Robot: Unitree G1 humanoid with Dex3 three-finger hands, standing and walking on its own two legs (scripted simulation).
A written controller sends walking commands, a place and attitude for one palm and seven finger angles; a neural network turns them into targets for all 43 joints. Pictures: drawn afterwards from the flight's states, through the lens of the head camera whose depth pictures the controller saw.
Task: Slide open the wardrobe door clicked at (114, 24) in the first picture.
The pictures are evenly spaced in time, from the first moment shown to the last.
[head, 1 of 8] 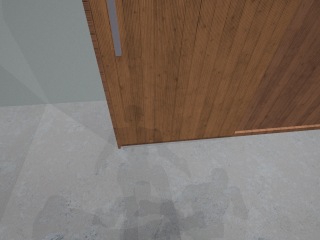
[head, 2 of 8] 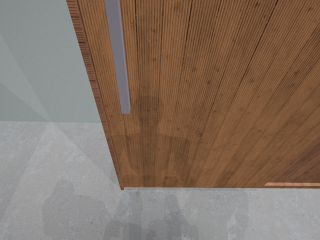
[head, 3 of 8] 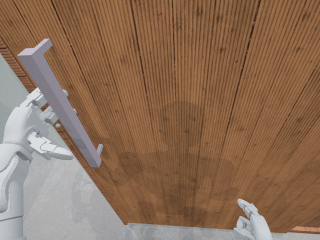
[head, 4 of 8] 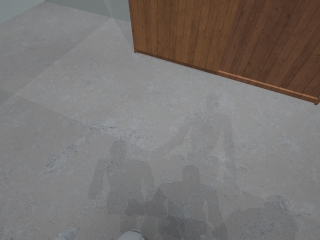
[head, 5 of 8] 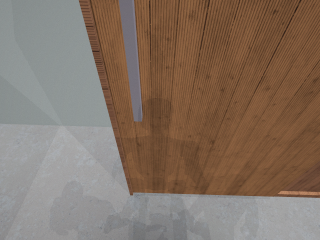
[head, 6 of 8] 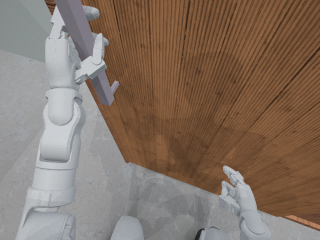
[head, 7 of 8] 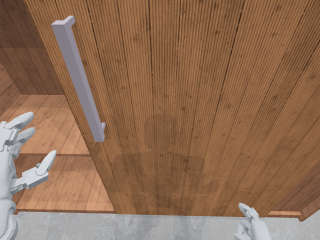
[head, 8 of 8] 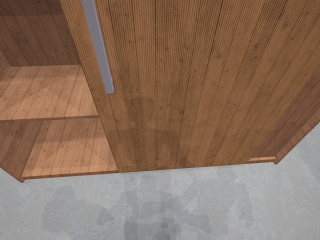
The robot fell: no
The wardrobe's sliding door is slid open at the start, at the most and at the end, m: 0.00 0.63 0.63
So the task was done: yes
